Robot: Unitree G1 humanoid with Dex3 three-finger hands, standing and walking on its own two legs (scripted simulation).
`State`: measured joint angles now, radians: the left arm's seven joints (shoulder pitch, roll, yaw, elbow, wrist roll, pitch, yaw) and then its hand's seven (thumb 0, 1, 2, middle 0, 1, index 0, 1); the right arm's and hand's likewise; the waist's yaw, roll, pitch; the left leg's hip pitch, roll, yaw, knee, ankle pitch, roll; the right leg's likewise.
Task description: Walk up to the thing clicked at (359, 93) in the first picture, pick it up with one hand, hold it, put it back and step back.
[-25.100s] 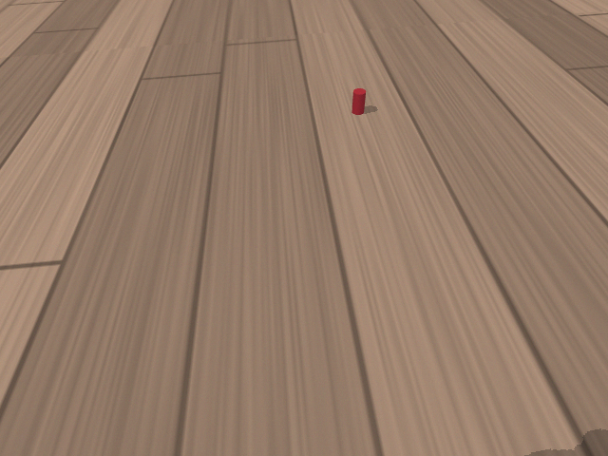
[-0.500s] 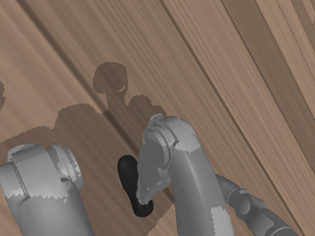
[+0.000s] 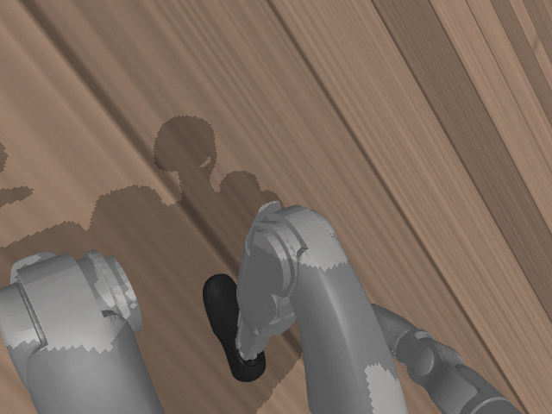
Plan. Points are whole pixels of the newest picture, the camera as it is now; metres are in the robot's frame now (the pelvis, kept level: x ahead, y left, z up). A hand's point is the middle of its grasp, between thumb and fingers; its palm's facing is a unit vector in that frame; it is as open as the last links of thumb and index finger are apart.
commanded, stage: withdraw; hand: left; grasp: from the side
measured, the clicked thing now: out of the picture +0.43 +0.32 -0.22
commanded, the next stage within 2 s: rise in 0.44 s
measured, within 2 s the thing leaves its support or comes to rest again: neither
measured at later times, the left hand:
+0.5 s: hand out of the picture +0.41 +0.39 -0.11, palm faces +0.49 -0.87 -0.03, open 17.6 cm
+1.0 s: hand out of the picture +0.31 +0.42 -0.01, palm faces +0.38 -0.80 -0.46, open 17.4 cm
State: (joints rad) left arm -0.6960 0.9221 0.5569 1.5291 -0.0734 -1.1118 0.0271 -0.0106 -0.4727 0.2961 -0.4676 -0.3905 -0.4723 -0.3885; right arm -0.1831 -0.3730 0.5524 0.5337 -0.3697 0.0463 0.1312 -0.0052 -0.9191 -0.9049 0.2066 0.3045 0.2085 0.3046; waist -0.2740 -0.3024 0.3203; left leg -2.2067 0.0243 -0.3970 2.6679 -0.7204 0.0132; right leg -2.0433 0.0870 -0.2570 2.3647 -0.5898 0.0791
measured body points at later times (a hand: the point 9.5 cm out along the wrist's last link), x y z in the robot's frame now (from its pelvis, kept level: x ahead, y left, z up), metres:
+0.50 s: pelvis +0.00 +0.00 +0.01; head +0.20 +0.20 +0.36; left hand +0.37 +0.43 -0.11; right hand +0.18 -0.24 -0.02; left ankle +0.08 +0.12 -0.25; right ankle +0.15 -0.13 -0.25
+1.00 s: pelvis +0.01 -0.01 +0.08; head +0.20 +0.10 +0.47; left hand +0.28 +0.46 +0.02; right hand +0.20 -0.24 -0.04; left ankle +0.08 +0.12 -0.25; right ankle +0.15 -0.13 -0.25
